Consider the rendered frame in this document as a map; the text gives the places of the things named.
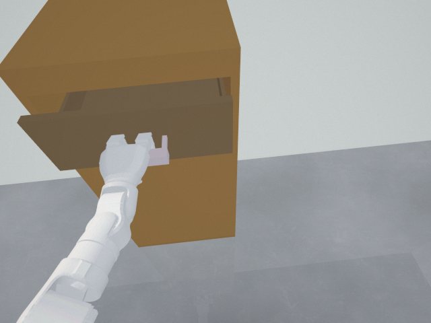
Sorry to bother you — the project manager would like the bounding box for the robot left upper arm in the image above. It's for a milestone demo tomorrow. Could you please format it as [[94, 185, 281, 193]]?
[[24, 290, 98, 323]]

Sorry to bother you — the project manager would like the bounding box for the robot left forearm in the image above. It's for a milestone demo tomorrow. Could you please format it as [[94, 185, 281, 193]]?
[[16, 181, 138, 323]]

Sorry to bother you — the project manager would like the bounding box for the drawer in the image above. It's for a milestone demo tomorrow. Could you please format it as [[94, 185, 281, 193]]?
[[17, 77, 233, 171]]

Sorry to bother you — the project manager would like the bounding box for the handle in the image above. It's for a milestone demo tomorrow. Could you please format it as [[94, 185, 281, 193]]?
[[99, 135, 169, 166]]

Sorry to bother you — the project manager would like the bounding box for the robot left hand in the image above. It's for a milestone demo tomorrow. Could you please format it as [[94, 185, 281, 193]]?
[[100, 133, 155, 187]]

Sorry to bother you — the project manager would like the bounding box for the cabinet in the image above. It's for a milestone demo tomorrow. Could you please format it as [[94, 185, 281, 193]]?
[[0, 0, 241, 247]]

